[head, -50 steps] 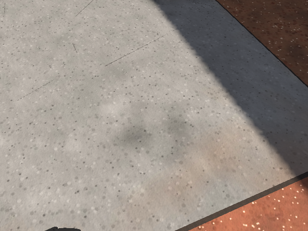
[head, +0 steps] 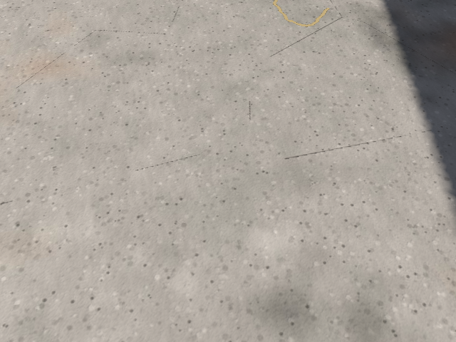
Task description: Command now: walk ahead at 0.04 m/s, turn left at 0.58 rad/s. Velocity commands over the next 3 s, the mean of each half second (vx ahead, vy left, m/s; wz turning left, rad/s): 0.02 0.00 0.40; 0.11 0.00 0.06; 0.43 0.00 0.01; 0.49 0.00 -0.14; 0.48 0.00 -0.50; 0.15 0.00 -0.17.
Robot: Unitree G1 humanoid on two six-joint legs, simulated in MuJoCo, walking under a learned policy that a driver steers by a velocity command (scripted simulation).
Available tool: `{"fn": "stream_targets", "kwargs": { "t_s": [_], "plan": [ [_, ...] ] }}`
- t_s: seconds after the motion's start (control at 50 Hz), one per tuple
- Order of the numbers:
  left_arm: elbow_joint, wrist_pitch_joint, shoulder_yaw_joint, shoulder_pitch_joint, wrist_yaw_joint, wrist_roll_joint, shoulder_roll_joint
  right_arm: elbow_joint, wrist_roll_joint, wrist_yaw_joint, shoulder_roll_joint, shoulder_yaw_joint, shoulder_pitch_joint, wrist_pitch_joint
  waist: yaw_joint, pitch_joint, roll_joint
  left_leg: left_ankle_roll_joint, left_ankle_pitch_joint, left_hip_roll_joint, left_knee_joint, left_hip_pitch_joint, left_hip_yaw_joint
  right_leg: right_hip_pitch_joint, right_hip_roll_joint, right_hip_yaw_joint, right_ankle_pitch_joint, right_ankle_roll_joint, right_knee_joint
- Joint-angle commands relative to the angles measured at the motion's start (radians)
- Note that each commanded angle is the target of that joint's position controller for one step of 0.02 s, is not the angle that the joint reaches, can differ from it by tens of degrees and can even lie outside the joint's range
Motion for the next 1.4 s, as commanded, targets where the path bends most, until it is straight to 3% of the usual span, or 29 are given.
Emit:
{"fn": "stream_targets", "kwargs": {
  "t_s": [0.02, 0.12, 0.14, 0.16, 0.18, 0.2, 0.24, 0.28, 0.38, 0.5, 0.54, 0.56, 0.58, 0.6, 0.66, 0.74, 0.8, 0.84, 0.9, 0.98, 1.02, 1.04, 1.06, 1.08, 1.1, 1.12, 1.22, 1.32, 1.4],
  "plan": [
    [-0.075, -0.021, 0.018, -0.009, 0.008, -0.012, 0.084, -0.057, -0.007, -0.001, -0.156, -0.041, 0.019, -0.002, -0.001, -0.090, 0.133, 0.118, -0.102, 0.273, -0.133, 0.125, -0.357, 0.015, 0.039, -0.008, -0.038, -0.014, -0.072],
    [-0.061, -0.048, 0.014, 0.116, 0.021, -0.027, 0.090, -0.070, 0.007, 0.006, -0.152, -0.042, -0.044, 0.009, 0.070, -0.096, 0.138, 0.049, 0.015, 0.225, -0.061, 0.070, -0.407, 0.280, 0.087, -0.018, 0.020, -0.065, -0.443],
    [-0.057, -0.056, 0.024, 0.142, 0.029, -0.017, 0.128, -0.077, 0.018, 0.002, -0.128, -0.035, -0.047, 0.007, 0.077, -0.093, 0.083, -0.007, -0.118, 0.169, -0.006, -0.009, -0.364, 0.382, 0.010, 0.044, 0.057, -0.085, -0.587],
    [-0.082, -0.053, 0.038, 0.101, 0.036, -0.001, 0.211, -0.079, 0.022, -0.002, -0.049, -0.017, 0.032, 0.004, 0.018, -0.110, -0.125, -0.070, -0.372, 0.050, 0.208, -0.104, -0.189, 0.457, -0.242, 0.279, -0.007, -0.145, -0.678],
    [-0.110, -0.045, 0.048, 0.017, 0.027, 0.014, 0.263, -0.086, 0.005, -0.011, -0.112, -0.034, 0.005, -0.001, 0.026, -0.032, -0.215, -0.094, -0.479, -0.053, 0.395, -0.241, 0.007, 0.337, -0.378, 0.447, 0.182, -0.261, -0.691],
    [-0.104, -0.044, 0.038, 0.041, 0.020, 0.009, 0.198, -0.074, -0.019, -0.011, -0.164, -0.046, -0.011, -0.001, 0.026, -0.037, -0.095, -0.105, -0.444, 0.027, 0.552, -0.185, -0.019, 0.298, -0.356, 0.372, 0.339, -0.294, -0.641],
    [-0.111, -0.047, 0.016, -0.019, 0.006, -0.003, 0.123, -0.038, -0.010, 0.001, -0.138, -0.043, 0.040, 0.010, -0.016, -0.042, -0.068, -0.117, -0.350, 0.024, 0.672, -0.147, -0.015, 0.294, -0.220, 0.168, 0.496, -0.243, -0.588],
    [-0.111, -0.049, 0.014, -0.004, 0.006, -0.003, 0.118, -0.027, -0.004, 0.013, -0.121, -0.034, 0.050, 0.022, -0.002, -0.060, -0.129, -0.135, -0.328, 0.020, 0.733, -0.168, 0.003, 0.351, -0.173, 0.090, 0.622, -0.235, -0.556],
    [-0.063, -0.057, 0.019, 0.099, 0.001, -0.004, 0.128, -0.037, 0.009, 0.010, -0.079, -0.004, -0.047, 0.033, 0.063, -0.072, -0.139, -0.163, -0.338, 0.051, 0.507, -0.154, 0.013, 0.489, -0.184, 0.080, 0.688, -0.253, -0.518],
    [-0.015, -0.041, 0.028, 0.104, -0.017, -0.003, 0.159, -0.001, 0.026, -0.010, -0.059, 0.025, -0.044, 0.029, 0.057, -0.078, -0.177, -0.117, -0.274, 0.087, 0.066, 0.114, 0.131, 0.423, -0.172, 0.081, 0.709, -0.241, -0.463],
    [0.000, -0.040, 0.024, 0.111, -0.017, -0.009, 0.142, 0.023, 0.011, -0.021, -0.077, 0.030, -0.018, 0.007, 0.036, -0.087, -0.111, -0.084, -0.003, 0.151, -0.174, 0.304, 0.059, 0.319, -0.156, 0.077, 0.587, -0.162, -0.434],
    [-0.015, -0.048, 0.013, 0.129, -0.022, -0.011, 0.101, 0.021, -0.009, -0.030, -0.135, 0.026, -0.012, -0.009, 0.058, -0.132, 0.020, -0.055, 0.110, 0.305, -0.172, 0.416, -0.100, 0.227, -0.111, 0.030, 0.399, -0.114, -0.373],
    [-0.009, -0.044, -0.006, 0.141, -0.019, -0.023, 0.042, 0.027, 0.004, -0.029, -0.147, 0.031, -0.090, -0.014, 0.103, -0.081, 0.158, 0.019, 0.298, 0.393, -0.110, 0.252, -0.147, 0.277, -0.020, -0.044, 0.104, -0.087, -0.468],
    [0.020, -0.037, -0.003, 0.127, -0.011, -0.010, 0.069, 0.026, 0.010, -0.022, -0.092, 0.045, -0.124, -0.021, 0.089, -0.062, 0.130, 0.026, 0.233, 0.369, -0.100, 0.206, -0.121, 0.351, -0.031, -0.045, 0.095, -0.078, -0.498],
    [0.057, -0.037, 0.014, 0.088, -0.019, -0.008, 0.117, 0.065, 0.010, -0.032, -0.090, 0.053, -0.097, -0.031, 0.056, -0.016, 0.130, -0.031, 0.088, 0.268, -0.117, 0.184, -0.069, 0.377, -0.036, -0.025, 0.264, -0.076, -0.516],
    [0.125, -0.041, 0.003, 0.120, -0.018, -0.010, 0.083, 0.124, 0.015, -0.036, -0.077, 0.060, -0.068, -0.036, 0.059, -0.006, 0.065, -0.035, 0.043, 0.254, -0.126, 0.192, -0.052, 0.383, -0.049, -0.019, 0.271, -0.070, -0.548],
    [0.147, -0.035, 0.007, 0.107, -0.023, 0.003, 0.082, 0.161, 0.011, -0.034, -0.130, 0.038, -0.022, -0.022, 0.036, 0.024, 0.118, 0.027, -0.506, 0.257, -0.198, 0.160, -0.128, 0.290, 0.033, -0.103, -0.045, -0.083, -0.415],
    [0.128, -0.034, 0.006, 0.062, -0.033, 0.016, 0.068, 0.170, 0.005, -0.027, -0.164, 0.021, 0.016, -0.015, 0.008, 0.123, 0.167, 0.106, -0.742, 0.364, -0.297, 0.137, -0.279, 0.121, 0.054, -0.147, -0.114, -0.096, -0.275],
    [0.104, -0.058, 0.011, 0.033, -0.044, 0.010, 0.079, 0.179, -0.005, -0.022, -0.141, 0.017, 0.028, -0.037, 0.011, 0.134, 0.144, 0.166, -0.612, 0.441, -0.341, 0.195, -0.351, -0.008, -0.011, -0.090, -0.118, -0.117, -0.111],
    [0.113, -0.090, 0.016, 0.069, -0.058, -0.001, 0.070, 0.183, 0.007, -0.015, -0.138, 0.009, -0.012, -0.069, 0.056, 0.065, 0.125, 0.122, -0.383, 0.361, -0.283, 0.174, -0.174, 0.171, 0.002, -0.128, -0.019, -0.123, -0.277],
    [0.172, -0.093, 0.020, 0.213, -0.051, -0.003, 0.055, 0.179, 0.014, -0.011, -0.133, 0.007, -0.046, -0.071, 0.127, 0.044, 0.078, 0.086, -0.389, 0.300, -0.170, -0.012, -0.088, 0.470, 0.057, -0.185, 0.095, -0.123, -0.442],
    [0.206, -0.099, 0.032, 0.311, -0.041, 0.000, 0.086, 0.173, 0.005, -0.009, -0.100, 0.017, -0.048, -0.076, 0.162, 0.020, 0.003, 0.059, -0.394, 0.250, -0.039, -0.135, -0.038, 0.633, 0.024, -0.112, 0.032, -0.126, -0.492],
    [0.217, -0.109, 0.050, 0.422, -0.029, 0.013, 0.176, 0.139, 0.007, -0.001, -0.007, 0.045, -0.070, -0.085, 0.203, -0.027, -0.236, 0.006, -0.397, 0.129, 0.298, -0.270, 0.109, 0.729, -0.231, 0.273, -0.287, -0.177, -0.691],
    [0.243, -0.103, 0.060, 0.461, -0.035, 0.005, 0.224, 0.119, -0.005, 0.001, -0.051, 0.034, -0.088, -0.086, 0.185, 0.017, -0.262, 0.008, -0.465, 0.077, 0.500, -0.384, 0.124, 0.650, -0.373, 0.572, -0.481, -0.259, -0.807],
    [0.217, -0.100, 0.046, 0.354, -0.037, 0.003, 0.171, 0.124, -0.018, 0.007, -0.090, 0.024, -0.086, -0.086, 0.115, 0.096, -0.113, 0.022, -0.379, 0.151, 0.608, -0.394, 0.061, 0.548, -0.357, 0.517, -0.487, -0.268, -0.798],
    [0.186, -0.107, 0.035, 0.262, -0.042, -0.003, 0.131, 0.143, -0.013, 0.021, -0.077, 0.027, -0.061, -0.090, 0.070, 0.117, -0.060, 0.020, -0.276, 0.190, 0.621, -0.372, 0.058, 0.490, -0.304, 0.420, -0.384, -0.248, -0.792],
    [0.221, -0.142, 0.012, 0.306, -0.039, -0.011, 0.076, 0.161, -0.021, 0.041, -0.043, 0.036, -0.076, -0.080, 0.052, 0.054, -0.060, -0.043, -0.078, 0.234, 0.612, -0.352, 0.145, 0.538, -0.178, 0.104, 0.234, -0.211, -0.770],
    [0.261, -0.140, -0.002, 0.377, -0.033, -0.009, 0.053, 0.086, -0.014, 0.039, -0.014, 0.050, -0.268, -0.071, 0.086, 0.091, -0.064, -0.081, -0.011, 0.217, 0.447, -0.403, 0.209, 0.532, -0.150, 0.008, 0.510, -0.227, -0.760],
    [0.283, -0.143, -0.005, 0.396, -0.026, -0.006, 0.058, 0.040, -0.004, 0.037, 0.005, 0.064, -0.369, -0.075, 0.101, 0.107, -0.079, -0.057, 0.047, 0.182, 0.233, -0.298, 0.249, 0.534, -0.156, -0.031, 0.635, -0.228, -0.758]
  ]
}}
